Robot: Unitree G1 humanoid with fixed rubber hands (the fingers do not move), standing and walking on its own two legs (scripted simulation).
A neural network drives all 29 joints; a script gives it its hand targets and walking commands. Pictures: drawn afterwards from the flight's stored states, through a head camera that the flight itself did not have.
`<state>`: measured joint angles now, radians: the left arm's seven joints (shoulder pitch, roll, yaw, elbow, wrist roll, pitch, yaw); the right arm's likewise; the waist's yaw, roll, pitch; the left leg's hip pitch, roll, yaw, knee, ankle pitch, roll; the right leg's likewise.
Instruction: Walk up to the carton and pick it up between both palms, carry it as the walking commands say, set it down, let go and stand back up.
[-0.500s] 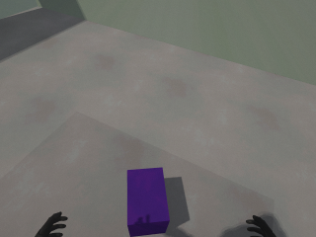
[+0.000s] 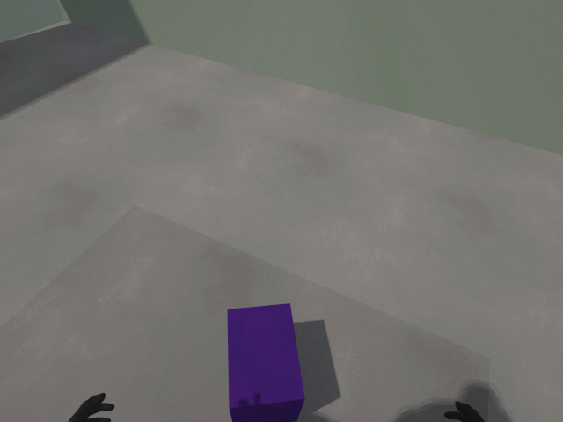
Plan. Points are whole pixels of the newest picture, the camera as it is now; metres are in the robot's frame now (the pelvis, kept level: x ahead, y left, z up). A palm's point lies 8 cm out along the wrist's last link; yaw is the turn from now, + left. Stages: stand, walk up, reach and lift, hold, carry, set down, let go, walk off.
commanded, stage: stand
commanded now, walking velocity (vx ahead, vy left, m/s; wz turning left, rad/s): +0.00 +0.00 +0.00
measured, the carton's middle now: (262, 366) +0.42 +0.03 -0.65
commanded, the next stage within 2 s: none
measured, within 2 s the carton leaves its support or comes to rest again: neither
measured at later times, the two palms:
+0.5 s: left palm out of the picture +0.08 +0.30 -0.10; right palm out of the picture +0.08 -0.31 -0.09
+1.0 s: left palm out of the picture +0.06 +0.30 -0.10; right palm out of the picture +0.07 -0.32 -0.10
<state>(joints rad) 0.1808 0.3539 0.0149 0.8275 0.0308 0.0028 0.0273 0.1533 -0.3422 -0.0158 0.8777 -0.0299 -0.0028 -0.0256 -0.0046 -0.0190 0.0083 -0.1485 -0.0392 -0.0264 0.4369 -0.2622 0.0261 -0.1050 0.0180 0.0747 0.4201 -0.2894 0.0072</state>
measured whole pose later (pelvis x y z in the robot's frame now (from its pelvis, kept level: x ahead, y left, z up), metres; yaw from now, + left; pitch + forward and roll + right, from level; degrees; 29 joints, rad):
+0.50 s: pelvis -0.02 +0.00 +0.00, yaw +0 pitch -2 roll +0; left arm 0.17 0.37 0.00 0.95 0.03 -0.01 0.02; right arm 0.14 -0.37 -0.01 1.00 -0.02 -0.01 -0.02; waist 0.00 -0.01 0.02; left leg -0.13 -0.03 -0.03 0.37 -0.21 0.02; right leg -0.08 0.02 0.07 0.36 -0.24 0.00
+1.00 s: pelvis -0.02 -0.01 +0.01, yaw +1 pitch -2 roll +0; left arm 0.14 0.39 0.00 1.01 0.02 -0.01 0.02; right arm 0.12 -0.38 0.00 1.05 -0.01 -0.01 -0.01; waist 0.00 -0.01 0.03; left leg -0.12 -0.03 -0.04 0.35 -0.19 0.01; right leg -0.08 0.02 0.06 0.33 -0.21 0.00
